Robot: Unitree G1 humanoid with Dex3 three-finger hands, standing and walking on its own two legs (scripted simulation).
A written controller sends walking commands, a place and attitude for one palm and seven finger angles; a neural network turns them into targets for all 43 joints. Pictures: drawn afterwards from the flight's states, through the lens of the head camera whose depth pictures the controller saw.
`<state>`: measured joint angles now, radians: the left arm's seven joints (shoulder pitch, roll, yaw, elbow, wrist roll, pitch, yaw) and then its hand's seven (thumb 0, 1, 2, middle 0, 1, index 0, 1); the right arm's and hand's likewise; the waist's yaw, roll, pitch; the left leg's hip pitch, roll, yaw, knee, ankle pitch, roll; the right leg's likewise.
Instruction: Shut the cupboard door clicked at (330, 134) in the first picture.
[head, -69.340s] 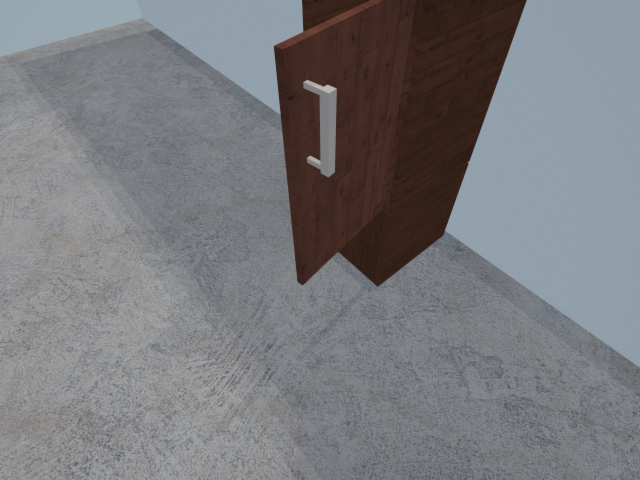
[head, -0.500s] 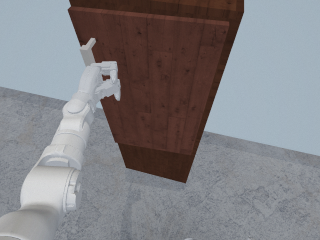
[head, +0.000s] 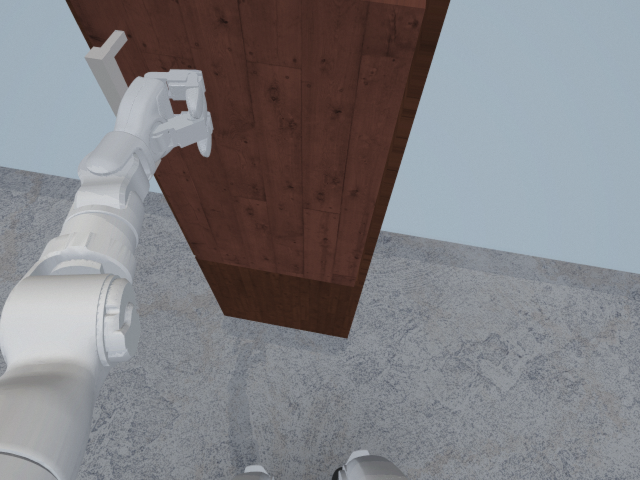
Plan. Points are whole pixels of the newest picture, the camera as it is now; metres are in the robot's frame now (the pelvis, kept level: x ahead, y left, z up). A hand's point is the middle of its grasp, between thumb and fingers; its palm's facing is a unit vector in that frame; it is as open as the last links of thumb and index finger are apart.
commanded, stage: push the door shut along its arc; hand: left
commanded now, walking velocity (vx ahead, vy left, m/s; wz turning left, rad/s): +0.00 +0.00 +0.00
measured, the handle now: (135, 106) +0.55 +0.17 +0.13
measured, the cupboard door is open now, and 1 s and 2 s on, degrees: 0 0 0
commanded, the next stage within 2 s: pull the fist back off the door in 0.24 s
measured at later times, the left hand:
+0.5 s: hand (209, 122) +0.51 +0.08 +0.14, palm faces -0.04 -1.00 +0.08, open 2.7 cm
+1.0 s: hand (235, 129) +0.50 +0.05 +0.14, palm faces +0.06 -1.00 +0.00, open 3.2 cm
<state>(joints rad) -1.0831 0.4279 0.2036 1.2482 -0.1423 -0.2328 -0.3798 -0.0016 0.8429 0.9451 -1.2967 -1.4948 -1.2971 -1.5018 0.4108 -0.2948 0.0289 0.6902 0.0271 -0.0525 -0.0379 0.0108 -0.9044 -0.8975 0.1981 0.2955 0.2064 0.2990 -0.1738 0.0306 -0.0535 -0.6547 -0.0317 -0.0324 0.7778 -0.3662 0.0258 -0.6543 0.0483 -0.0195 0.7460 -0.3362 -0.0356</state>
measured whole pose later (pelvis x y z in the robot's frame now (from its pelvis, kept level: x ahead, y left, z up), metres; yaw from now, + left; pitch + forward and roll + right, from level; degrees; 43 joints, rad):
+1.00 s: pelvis -0.01 +0.01 +0.00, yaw -1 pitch +14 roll -1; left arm -1.02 0.19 0.20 1.18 -0.03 -0.36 0.22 0.02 0.93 0.95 -1.30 -1.50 -1.31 -1.50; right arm 0.47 -0.28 0.00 0.68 -0.04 -0.06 0.05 0.01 -0.90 -0.90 0.20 0.30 0.21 0.30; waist -0.17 0.04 -0.10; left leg -0.69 -0.03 -0.01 0.81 -0.36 0.04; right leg -0.69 0.05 0.00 0.77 -0.32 -0.02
